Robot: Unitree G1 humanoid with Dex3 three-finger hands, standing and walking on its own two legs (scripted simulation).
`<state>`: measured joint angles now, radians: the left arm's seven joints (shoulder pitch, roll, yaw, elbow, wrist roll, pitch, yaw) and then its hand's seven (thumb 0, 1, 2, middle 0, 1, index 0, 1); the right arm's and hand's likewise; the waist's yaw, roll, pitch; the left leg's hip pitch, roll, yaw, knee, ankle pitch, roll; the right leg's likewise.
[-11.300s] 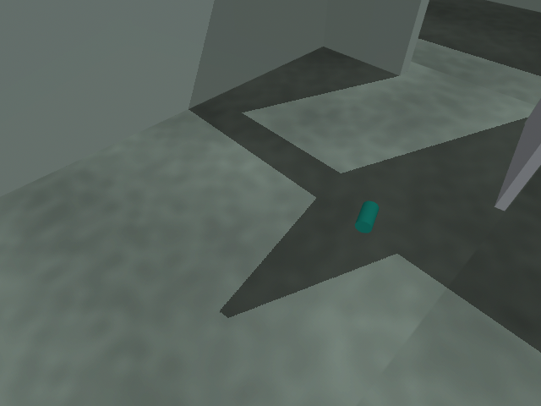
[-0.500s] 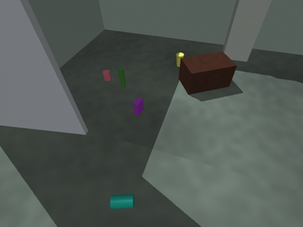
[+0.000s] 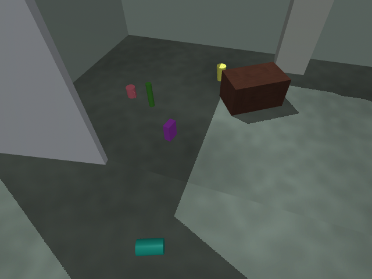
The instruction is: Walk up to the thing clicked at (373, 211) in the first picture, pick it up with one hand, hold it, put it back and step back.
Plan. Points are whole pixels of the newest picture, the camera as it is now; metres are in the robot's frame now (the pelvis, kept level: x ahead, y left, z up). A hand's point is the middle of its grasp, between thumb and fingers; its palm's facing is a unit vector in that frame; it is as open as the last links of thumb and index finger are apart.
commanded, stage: stand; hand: left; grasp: from above
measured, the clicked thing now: (150, 246) +0.43 +0.22 -0.75
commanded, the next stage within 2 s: rise first in 0.58 s
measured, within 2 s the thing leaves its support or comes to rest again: neither
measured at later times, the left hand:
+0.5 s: hand out of the picture +0.08 +0.26 -0.16, palm faces -0.02 -0.94 -0.34, open 7.4 cm
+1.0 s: hand out of the picture +0.14 +0.26 -0.17, palm faces -0.05 -0.93 -0.37, open 10.5 cm
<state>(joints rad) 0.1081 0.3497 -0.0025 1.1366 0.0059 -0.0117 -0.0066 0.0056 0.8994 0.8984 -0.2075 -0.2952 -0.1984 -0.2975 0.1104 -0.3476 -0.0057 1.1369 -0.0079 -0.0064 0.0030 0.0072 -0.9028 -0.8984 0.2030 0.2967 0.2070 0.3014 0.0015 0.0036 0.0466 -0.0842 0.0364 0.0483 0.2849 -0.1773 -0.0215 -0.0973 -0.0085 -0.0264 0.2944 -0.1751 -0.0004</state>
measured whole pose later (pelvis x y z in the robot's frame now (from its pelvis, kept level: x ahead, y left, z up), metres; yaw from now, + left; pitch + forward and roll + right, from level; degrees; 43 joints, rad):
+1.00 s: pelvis -0.01 +0.01 -0.02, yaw +1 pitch +8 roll +0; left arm 0.01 0.32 0.14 0.92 0.14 0.05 -0.02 0.00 0.22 1.00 -0.07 -0.87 -0.07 -0.86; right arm 0.25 -0.24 -0.03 0.74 0.03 -0.03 -0.02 0.01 -0.93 -0.90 0.20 0.30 0.21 0.30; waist -0.03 0.00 0.00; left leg -0.45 0.03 0.03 0.62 -0.31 -0.01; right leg -0.45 -0.02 -0.04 0.61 -0.30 0.00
